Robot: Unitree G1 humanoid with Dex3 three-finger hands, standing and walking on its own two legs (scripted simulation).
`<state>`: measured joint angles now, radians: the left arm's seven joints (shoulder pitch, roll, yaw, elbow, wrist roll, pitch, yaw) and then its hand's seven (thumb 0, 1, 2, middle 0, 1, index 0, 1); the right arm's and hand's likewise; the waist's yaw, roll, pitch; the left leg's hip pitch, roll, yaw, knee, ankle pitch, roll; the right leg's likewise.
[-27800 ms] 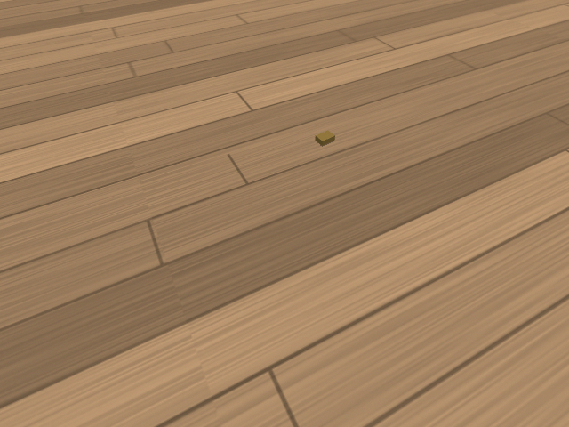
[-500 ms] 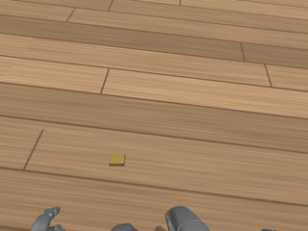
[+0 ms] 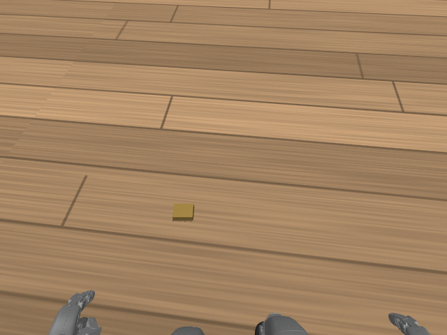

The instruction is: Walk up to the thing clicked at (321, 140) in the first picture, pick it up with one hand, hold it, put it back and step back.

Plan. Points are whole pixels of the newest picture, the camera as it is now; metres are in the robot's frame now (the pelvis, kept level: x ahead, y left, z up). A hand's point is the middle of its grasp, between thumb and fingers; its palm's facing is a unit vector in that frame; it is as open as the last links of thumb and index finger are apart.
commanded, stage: walk up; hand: left
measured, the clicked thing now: (183, 211) +0.67 +0.23 -0.74
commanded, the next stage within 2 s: stand in 1.56 s
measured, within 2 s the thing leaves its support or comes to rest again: neither
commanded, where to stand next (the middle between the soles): +0.29 -0.01 m, yaw +0 degrees
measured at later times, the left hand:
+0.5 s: hand out of the picture -0.08 +0.22 -0.13, palm faces -0.02 -0.92 -0.39, open 7.4 cm
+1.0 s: hand out of the picture -0.01 +0.23 -0.14, palm faces +0.01 -0.93 -0.38, open 7.4 cm
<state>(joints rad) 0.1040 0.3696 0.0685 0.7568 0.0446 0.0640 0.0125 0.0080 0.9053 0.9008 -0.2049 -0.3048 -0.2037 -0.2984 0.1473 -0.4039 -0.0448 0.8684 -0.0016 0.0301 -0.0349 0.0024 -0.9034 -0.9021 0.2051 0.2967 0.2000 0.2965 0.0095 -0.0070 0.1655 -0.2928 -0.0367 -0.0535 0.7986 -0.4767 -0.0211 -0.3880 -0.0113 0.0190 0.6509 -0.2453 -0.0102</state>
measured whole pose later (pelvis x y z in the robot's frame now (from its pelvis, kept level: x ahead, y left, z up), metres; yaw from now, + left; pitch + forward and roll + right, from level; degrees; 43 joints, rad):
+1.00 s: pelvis -0.10 -0.04 +0.01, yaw +1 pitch -3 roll +0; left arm 0.17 0.39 0.05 0.94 0.01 -0.02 0.00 0.01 0.91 0.90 -0.20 -0.30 -0.20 -0.30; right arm 0.21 -0.36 -0.04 0.93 -0.02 -0.02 0.01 0.00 -0.90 -0.90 0.21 0.30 0.20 0.30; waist 0.00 -0.02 0.11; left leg -0.24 -0.01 -0.04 0.58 -0.29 0.00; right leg -0.27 -0.02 0.01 0.58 -0.30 -0.01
